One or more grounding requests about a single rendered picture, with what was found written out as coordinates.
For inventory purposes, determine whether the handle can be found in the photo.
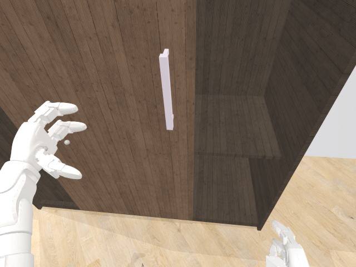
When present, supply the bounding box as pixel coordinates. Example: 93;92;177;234
159;49;174;130

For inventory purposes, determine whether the left robot forearm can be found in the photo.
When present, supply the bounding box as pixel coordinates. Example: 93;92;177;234
0;160;41;267

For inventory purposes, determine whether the robot left hand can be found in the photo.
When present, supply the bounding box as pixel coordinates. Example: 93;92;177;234
10;101;87;179

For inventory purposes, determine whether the robot right hand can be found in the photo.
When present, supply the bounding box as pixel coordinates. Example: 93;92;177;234
266;220;309;267

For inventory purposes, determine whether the wardrobe door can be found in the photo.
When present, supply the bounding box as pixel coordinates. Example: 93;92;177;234
0;0;196;220
0;106;74;202

